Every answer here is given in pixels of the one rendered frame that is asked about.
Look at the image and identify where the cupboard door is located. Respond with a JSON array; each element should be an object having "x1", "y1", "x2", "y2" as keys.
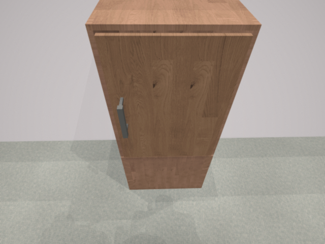
[{"x1": 94, "y1": 33, "x2": 253, "y2": 157}]

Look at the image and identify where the handle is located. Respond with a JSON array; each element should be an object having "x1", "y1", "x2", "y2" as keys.
[{"x1": 117, "y1": 97, "x2": 128, "y2": 138}]

